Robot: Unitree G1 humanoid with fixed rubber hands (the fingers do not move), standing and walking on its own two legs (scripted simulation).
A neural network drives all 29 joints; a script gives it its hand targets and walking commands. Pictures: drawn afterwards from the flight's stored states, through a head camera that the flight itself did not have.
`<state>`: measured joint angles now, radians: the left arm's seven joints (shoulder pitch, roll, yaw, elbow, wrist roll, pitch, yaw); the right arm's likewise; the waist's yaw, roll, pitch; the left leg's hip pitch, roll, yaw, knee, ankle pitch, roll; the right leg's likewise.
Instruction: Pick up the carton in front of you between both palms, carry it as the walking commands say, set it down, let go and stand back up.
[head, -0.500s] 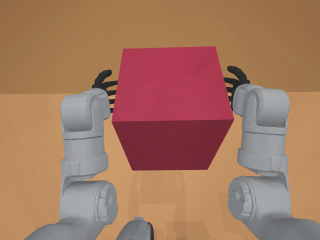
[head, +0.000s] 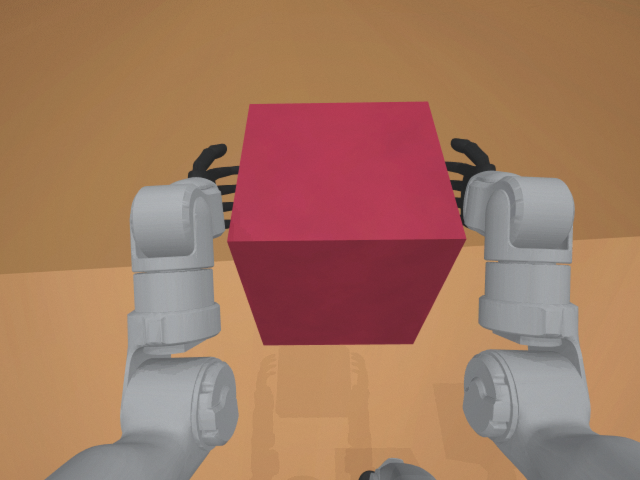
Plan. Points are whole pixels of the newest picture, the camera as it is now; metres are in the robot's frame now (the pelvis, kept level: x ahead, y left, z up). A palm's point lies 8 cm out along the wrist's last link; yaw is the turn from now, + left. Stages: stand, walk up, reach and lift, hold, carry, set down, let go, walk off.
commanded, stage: carry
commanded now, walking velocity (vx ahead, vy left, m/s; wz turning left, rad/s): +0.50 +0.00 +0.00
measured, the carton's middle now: (338, 234) +0.39 -0.01 +0.10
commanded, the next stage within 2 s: none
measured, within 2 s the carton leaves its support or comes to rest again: neither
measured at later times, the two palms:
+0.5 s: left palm (218, 66) +0.66 +0.16 +0.19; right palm (414, 65) +0.65 -0.14 +0.19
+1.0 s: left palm out of the picture +0.92 +0.15 +0.21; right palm out of the picture +0.95 -0.15 +0.21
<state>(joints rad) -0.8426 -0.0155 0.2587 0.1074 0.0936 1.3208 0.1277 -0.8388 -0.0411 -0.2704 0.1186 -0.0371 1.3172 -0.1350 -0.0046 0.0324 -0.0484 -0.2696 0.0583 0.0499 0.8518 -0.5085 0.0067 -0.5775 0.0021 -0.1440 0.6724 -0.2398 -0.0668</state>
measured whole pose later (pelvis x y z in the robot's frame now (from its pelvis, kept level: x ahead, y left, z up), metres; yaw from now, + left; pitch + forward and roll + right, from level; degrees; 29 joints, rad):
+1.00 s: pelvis +0.56 -0.02 +0.07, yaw +0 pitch +4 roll +1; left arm -0.78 -0.01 0.23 0.10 0.05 1.34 0.15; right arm -0.83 -0.03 -0.27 0.15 -0.07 1.34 -0.13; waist 0.07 0.01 -0.01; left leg -0.65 0.01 0.02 1.25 -0.42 0.03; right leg -0.39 0.00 -0.12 0.55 -0.33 -0.07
